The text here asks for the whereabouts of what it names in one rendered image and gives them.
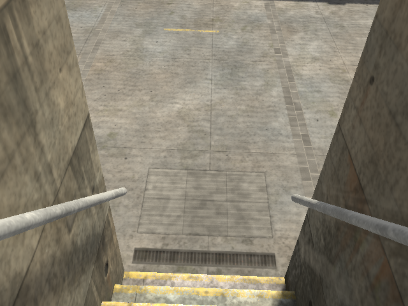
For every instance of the stairs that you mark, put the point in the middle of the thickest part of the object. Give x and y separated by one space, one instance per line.
185 289

